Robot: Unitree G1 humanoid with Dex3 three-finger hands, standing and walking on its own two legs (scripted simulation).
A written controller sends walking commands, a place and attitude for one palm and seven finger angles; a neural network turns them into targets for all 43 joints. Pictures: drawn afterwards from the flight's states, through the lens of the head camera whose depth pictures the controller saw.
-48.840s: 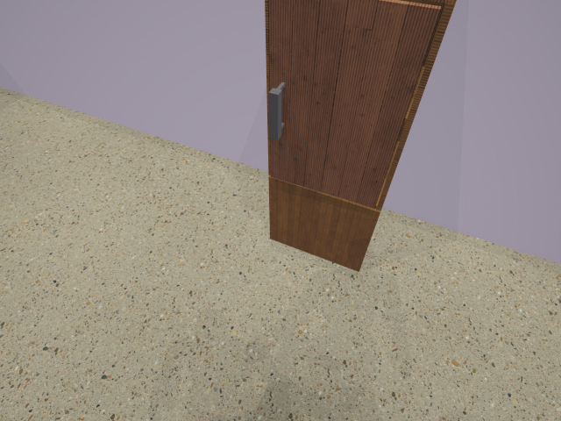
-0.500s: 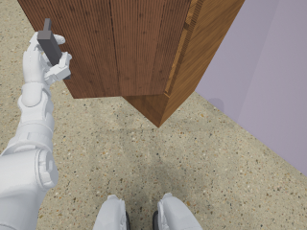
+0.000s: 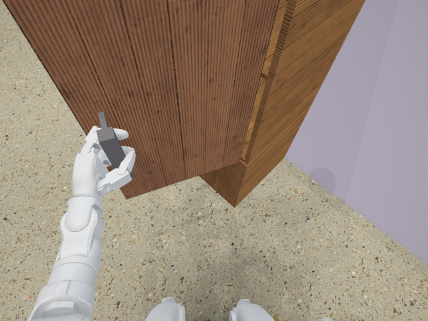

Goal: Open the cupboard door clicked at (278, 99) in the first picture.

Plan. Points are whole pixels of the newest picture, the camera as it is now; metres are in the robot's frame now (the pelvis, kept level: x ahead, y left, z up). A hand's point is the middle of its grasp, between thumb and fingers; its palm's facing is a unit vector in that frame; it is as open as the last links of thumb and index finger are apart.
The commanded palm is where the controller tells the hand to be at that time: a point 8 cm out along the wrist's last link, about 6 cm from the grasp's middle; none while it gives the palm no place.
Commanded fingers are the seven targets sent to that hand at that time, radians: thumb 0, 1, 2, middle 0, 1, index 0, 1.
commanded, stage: pull the door open along its arc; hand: left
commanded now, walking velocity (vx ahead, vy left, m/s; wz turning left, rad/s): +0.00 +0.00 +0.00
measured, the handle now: (114, 147) +0.44 +0.19 +0.02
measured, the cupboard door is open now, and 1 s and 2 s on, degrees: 66 96 97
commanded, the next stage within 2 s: open thumb and fingers to let go in 0.64 s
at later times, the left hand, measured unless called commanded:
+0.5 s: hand (169, 210) +0.31 +0.07 +0.03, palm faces +0.46 -0.89 -0.02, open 6.7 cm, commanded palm +0.24 +0.11 +0.03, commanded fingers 0.00 0.90 0.90 -0.40 -1.35 -0.40 -1.35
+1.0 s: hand (192, 223) +0.29 +0.03 +0.03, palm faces +0.43 -0.90 -0.05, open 7.6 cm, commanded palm +0.23 +0.08 +0.03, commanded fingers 0.00 -0.08 0.48 -0.33 -1.25 -0.33 -1.25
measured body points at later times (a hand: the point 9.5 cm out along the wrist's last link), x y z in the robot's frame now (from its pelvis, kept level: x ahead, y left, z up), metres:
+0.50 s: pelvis -0.02 -0.04 +0.00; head +0.04 -0.05 +0.44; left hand +0.28 +0.12 +0.04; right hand +0.15 -0.24 -0.12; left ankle +0.00 +0.09 -0.66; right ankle -0.02 -0.10 -0.66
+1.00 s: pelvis -0.02 -0.06 -0.01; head +0.04 -0.09 +0.44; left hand +0.26 +0.08 +0.03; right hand +0.18 -0.26 -0.13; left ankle +0.00 +0.09 -0.66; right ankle -0.02 -0.10 -0.66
